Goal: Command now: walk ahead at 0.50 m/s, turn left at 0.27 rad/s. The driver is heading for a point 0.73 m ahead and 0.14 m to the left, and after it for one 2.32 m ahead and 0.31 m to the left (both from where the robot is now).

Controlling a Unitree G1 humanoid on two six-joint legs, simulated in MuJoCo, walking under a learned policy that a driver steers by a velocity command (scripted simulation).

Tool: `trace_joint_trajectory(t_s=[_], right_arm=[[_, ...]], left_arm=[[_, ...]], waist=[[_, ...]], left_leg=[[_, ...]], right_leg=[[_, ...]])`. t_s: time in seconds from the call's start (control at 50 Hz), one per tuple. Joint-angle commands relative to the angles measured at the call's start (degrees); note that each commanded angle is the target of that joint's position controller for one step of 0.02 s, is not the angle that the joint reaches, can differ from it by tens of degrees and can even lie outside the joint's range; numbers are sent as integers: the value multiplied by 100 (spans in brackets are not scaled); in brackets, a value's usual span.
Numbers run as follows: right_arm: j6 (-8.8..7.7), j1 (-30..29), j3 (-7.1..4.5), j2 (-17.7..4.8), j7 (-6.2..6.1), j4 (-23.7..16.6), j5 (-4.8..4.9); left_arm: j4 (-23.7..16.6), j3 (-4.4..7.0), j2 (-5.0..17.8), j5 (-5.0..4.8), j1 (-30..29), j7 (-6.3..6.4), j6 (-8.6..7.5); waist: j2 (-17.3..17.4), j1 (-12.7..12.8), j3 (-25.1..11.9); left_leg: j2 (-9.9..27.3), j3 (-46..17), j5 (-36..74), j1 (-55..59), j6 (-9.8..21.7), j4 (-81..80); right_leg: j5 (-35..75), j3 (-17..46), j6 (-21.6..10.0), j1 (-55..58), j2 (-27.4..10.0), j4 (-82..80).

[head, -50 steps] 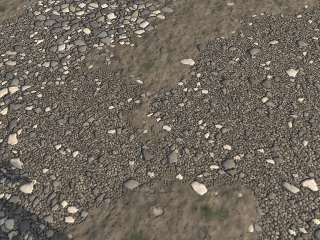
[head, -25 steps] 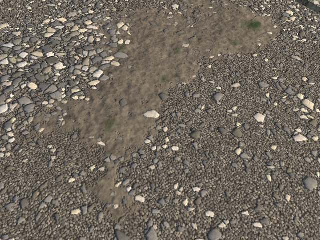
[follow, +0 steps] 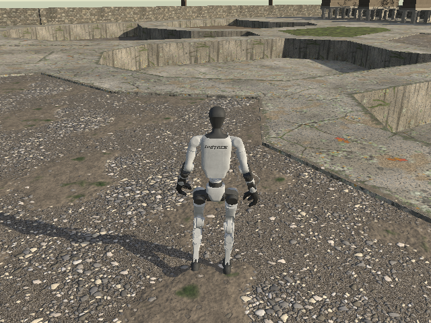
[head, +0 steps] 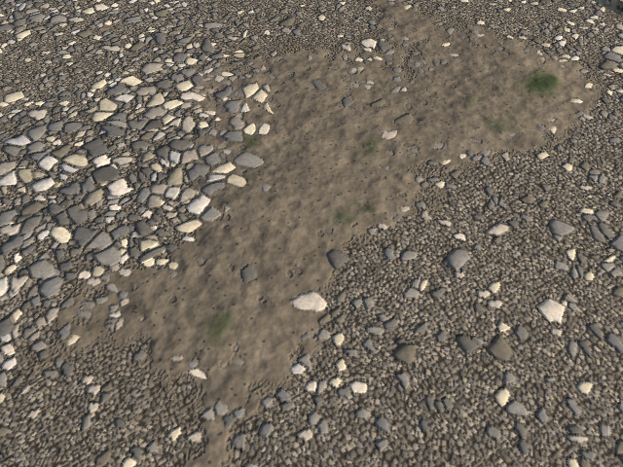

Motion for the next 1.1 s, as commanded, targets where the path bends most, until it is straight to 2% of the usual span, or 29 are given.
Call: trace_joint_trajectory(t_s=[0.02,0.08,0.16,0.26,0.32,0.34,0.36,0.38,0.4,0.42,0.44,0.46,0.48,0.5,0.52,0.58,0.66,0.72,0.8,0.86,0.9,0.92,0.94,0.96,0.98,1.0,1.02,1.06,1.1], right_arm=[[94,258,-123,-301,-37,-286,-5],[144,-124,-143,-258,-58,-443,-41],[65,-777,-92,-113,79,-632,-65],[67,-1595,-55,-75,236,-1090,-63],[95,-1497,-143,-239,312,-1270,-63],[118,-1158,-223,-373,312,-1237,-62],[129,-432,-364,-597,286,-1084,-43],[163,549,-570,-985,194,-843,-28],[187,815,-722,-1670,82,-795,4],[97,836,-627,-1536,116,-1012,-35],[37,723,-509,-1111,137,-978,-83],[0,444,-458,-924,131,-985,-61],[-1,40,-410,-762,118,-1049,-51],[0,-240,-343,-577,98,-1150,-92],[5,-382,-309,-501,76,-1225,-145],[-49,-298,-324,-597,-1,-1143,-140],[-66,-63,-300,-648,-70,-940,-141],[-100,166,-299,-745,-50,-763,-151],[-54,307,-330,-790,-53,-510,-144],[25,131,-375,-892,-116,-485,-137],[123,-88,-347,-875,-189,-589,-160],[116,6,-251,-681,-261,-775,-285],[0,761,-65,-81,-175,-894,-359],[-124,498,-118,-584,-97,-796,-275],[-194,-41,-151,-714,-47,-980,-113],[-217,-367,-138,-700,-72,-1048,-140],[-192,-572,-177,-736,-111,-1115,-231],[-49,-424,-185,-647,-155,-1176,-247],[62,-220,-141,-478,-214,-1107,-248]], left_arm=[[-140,189,587,25,23,5,-197],[60,245,714,71,91,62,-240],[215,277,870,37,174,145,-193],[519,363,1073,-91,636,192,-5],[546,423,1257,-150,546,243,140],[525,444,1334,-159,484,275,189],[501,439,1348,-168,393,301,242],[448,378,1234,-135,411,332,231],[161,151,521,80,837,271,114],[74,69,534,5,704,182,-127],[-75,181,950,-236,61,103,-266],[-158,152,918,-255,-154,95,-344],[-104,166,893,-113,-180,143,-363],[-74,219,964,-15,-131,171,-315],[-41,232,948,-3,13,154,-233],[-6,166,686,35,78,154,-66],[-96,52,486,-42,-598,103,-53],[-191,24,494,-138,-1032,21,-85],[-372,41,589,-167,-1312,-119,-100],[-366,99,712,-140,-942,-201,-87],[-66,321,1082,-67,265,-156,-55],[-11,431,1535,-11,999,-104,-41],[-60,475,1865,4,976,-131,-61],[-131,347,1290,-106,1053,-118,-37],[-223,301,1141,-100,720,-73,-4],[-292,291,1092,-104,457,-40,41],[-348,276,1046,-118,256,-6,92],[-404,261,1013,-29,89,44,144],[-404,299,1120,-38,2,87,179]], waist=[[-717,-44,-211],[-563,-8,-8],[-472,222,128],[-392,522,361],[-608,299,116],[-720,80,-153],[-673,-351,-548],[-414,-818,-1066],[1018,-441,-1516],[898,-482,-2434],[413,-690,-1860],[174,-520,-1201],[-172,-250,-793],[-111,-44,-585],[15,106,-551],[37,166,-455],[198,-159,-218],[204,-403,-42],[119,-453,205],[211,-175,-34],[80,480,-791],[-625,672,-1474],[-2056,137,-2114],[-1279,486,-2384],[-959,527,-1693],[-313,443,-1258],[-56,321,-875],[-358,21,-747],[-510,-106,-765]], left_leg=[[430,-332,497,-783,-127,-48],[427,-473,1260,-1221,-227,-674],[331,-105,2454,-1052,-168,-2090],[242,236,2103,-1411,74,-2920],[-96,643,1226,-943,358,-3043],[-325,826,939,-414,483,-3013],[-586,932,1021,580,659,-3247],[-558,519,1292,2239,914,-3492],[924,-2248,934,4278,1802,-3689],[1662,-4666,326,5078,2482,-4654],[1484,-3892,393,4788,2113,-4851],[1236,-3058,760,3980,1878,-4850],[991,-2471,1294,3130,1679,-4885],[804,-2075,1874,2487,1591,-5005],[727,-1878,2183,2106,1581,-5133],[586,-1260,2965,1539,1595,-5349],[361,-529,2636,1529,1225,-5504],[573,-476,1986,1797,1139,-5647],[1006,-396,2321,2819,1042,-5427],[1070,-111,4081,3228,821,-4778],[630,350,5710,2926,508,-2992],[288,566,4085,1714,205,-1178],[-992,279,-1119,-641,-246,859],[-730,-529,-1453,-1077,-216,1373],[-478,-496,-1089,-1373,-193,1333],[-256,-375,-771,-1325,-213,1053],[-128,-290,-590,-1223,-270,711],[-61,-295,-423,-733,-365,238],[-121,-191,-291,-591,-521,-334]], right_leg=[[698,1305,-973,638,-1623,-1646],[1143,708,-934,711,-1597,-1806],[1328,-62,-700,904,-1412,-1862],[1671,-339,-597,1952,-1762,-1542],[3647,-556,-407,2379,-1851,-738],[4594,-642,-326,2388,-1813,-144],[4988,-794,-183,2138,-1654,872],[4126,-862,51,1143,-1412,2322],[-274,-766,445,-1388,-530,4466],[-2612,647,482,-2469,149,5500],[-2165,1033,356,-3036,-219,5586],[-1645,944,256,-3050,-465,5149],[-1292,903,273,-2738,-684,4613],[-1053,903,318,-2311,-818,4239],[-890,888,378,-1997,-880,4087],[-410,677,623,-1790,-881,3418],[1180,538,641,-1737,-833,1812],[1839,484,499,-1663,-724,1114],[1236,579,170,-2235,-633,734],[458,392,-112,-1768,-358,654],[677,92,-378,-30,87,425],[1918,1440,-752,1578,-846,523],[2243,4309,-1914,3474,-2166,101],[2216,4439,-1782,3702,-2080,-129],[2657,3572,-1585,3128,-1913,-119],[3193,3021,-1437,2422,-1707,-137],[3584,2682,-1385,1733,-1560,-244],[3863,2407,-1356,953,-1306,-469],[4132,2143,-1337,580,-1161,-511]])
